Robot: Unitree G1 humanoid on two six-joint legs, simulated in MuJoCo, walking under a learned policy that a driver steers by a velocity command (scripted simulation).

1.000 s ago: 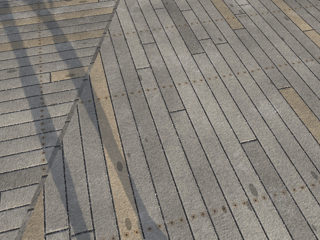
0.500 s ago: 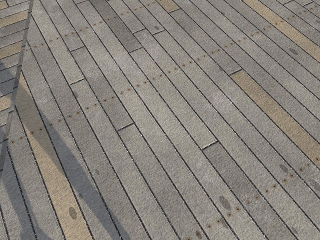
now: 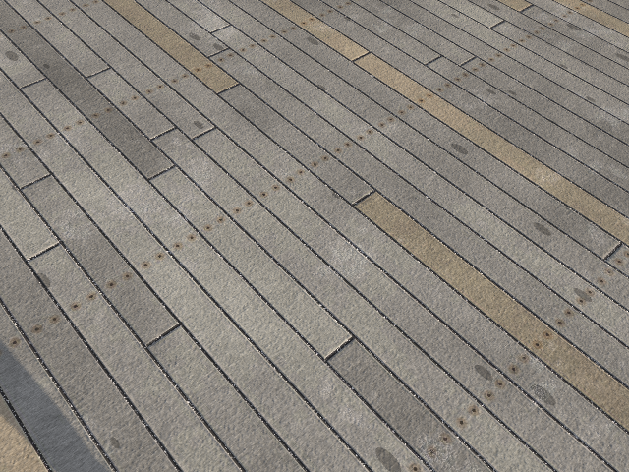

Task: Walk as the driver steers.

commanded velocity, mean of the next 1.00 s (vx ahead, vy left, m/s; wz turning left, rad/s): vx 0.00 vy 0.00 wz -0.03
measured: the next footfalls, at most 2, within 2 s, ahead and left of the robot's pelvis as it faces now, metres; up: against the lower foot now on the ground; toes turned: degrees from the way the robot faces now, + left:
right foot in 0.10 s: +0.02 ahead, -0.15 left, +0.00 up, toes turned +3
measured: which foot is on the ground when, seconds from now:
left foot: down 0.00-1.00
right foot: up 0.00-0.08, down 0.10-1.00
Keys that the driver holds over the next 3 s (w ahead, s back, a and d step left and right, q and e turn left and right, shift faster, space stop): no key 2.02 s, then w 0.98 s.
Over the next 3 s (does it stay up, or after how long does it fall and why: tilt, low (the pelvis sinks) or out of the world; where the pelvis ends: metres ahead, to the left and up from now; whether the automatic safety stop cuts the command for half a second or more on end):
stays up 0.41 -0.05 0.01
